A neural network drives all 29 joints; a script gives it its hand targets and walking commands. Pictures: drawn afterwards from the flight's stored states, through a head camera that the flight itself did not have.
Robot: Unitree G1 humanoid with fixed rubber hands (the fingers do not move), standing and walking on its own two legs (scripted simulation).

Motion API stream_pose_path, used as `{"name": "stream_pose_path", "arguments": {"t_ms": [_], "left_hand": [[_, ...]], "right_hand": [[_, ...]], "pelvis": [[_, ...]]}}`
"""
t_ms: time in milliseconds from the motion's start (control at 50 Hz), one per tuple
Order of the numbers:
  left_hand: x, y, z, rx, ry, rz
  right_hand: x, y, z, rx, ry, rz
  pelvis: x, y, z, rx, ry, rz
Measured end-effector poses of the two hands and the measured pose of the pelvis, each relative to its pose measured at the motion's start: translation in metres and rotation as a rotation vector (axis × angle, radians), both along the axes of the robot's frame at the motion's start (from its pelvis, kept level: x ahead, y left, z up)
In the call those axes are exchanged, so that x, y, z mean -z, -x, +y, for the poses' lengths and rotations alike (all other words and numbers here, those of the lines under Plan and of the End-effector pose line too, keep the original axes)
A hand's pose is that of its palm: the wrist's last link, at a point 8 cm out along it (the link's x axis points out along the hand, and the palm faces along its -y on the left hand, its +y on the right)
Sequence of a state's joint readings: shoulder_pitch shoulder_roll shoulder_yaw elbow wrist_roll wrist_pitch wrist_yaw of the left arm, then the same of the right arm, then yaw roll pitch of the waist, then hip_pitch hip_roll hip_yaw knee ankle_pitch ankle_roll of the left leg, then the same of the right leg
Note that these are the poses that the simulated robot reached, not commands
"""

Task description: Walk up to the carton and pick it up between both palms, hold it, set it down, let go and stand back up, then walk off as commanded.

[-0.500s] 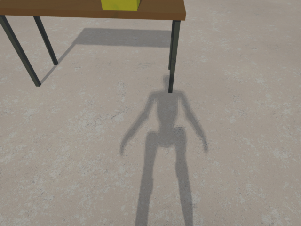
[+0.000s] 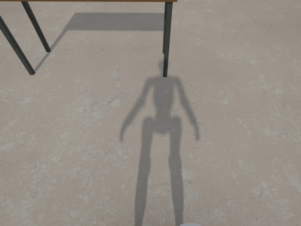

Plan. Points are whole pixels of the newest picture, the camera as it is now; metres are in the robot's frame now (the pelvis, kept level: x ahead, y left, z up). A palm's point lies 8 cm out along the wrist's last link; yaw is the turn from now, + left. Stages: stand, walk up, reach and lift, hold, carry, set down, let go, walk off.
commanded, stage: stand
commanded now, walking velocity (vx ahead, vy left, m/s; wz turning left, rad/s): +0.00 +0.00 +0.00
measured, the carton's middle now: out of the picture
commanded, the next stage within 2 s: none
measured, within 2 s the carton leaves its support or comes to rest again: neither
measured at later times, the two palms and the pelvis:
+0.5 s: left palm out of the picture +0.12 +0.31 -0.11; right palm out of the picture +0.09 -0.27 -0.11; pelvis +0.03 +0.00 +0.01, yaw +0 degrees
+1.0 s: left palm out of the picture +0.12 +0.31 -0.10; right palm out of the picture +0.11 -0.26 -0.11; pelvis +0.04 +0.00 +0.01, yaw +0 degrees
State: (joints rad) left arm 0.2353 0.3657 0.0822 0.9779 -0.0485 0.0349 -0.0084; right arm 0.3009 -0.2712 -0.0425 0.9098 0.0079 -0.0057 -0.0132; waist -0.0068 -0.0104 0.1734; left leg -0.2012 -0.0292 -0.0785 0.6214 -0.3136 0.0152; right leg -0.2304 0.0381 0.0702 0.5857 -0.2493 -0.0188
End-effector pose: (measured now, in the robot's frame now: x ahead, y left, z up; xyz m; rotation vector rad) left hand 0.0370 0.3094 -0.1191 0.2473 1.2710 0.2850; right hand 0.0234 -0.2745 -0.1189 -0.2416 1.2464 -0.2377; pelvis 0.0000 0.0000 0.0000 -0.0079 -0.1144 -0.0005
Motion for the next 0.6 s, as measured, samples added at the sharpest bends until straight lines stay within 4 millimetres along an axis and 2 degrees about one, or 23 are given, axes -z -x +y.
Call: {"name": "stream_pose_path", "arguments": {"t_ms": [180, 320, 460, 600], "left_hand": [[-0.018, -0.021, 0.008, 0.001, -0.046, -0.03], [-0.013, -0.047, 0.005, 0.012, -0.022, -0.049], [-0.006, -0.075, -0.002, 0.028, 0.018, -0.087], [-0.005, -0.09, -0.007, 0.032, 0.036, -0.116]], "right_hand": [[0.011, -0.016, 0.009, -0.008, -0.057, -0.011], [0.002, -0.033, 0.007, -0.012, -0.035, -0.013], [-0.01, -0.059, 0.005, -0.03, 0.003, -0.049], [-0.016, -0.084, 0.006, -0.05, 0.012, -0.097]], "pelvis": [[-0.002, -0.01, 0.001, -0.001, 0.002, 0.02], [-0.004, -0.023, 0.002, -0.002, 0.003, 0.049], [-0.006, -0.032, 0.004, -0.002, 0.005, 0.067], [-0.007, -0.038, 0.004, -0.002, 0.005, 0.081]]}}
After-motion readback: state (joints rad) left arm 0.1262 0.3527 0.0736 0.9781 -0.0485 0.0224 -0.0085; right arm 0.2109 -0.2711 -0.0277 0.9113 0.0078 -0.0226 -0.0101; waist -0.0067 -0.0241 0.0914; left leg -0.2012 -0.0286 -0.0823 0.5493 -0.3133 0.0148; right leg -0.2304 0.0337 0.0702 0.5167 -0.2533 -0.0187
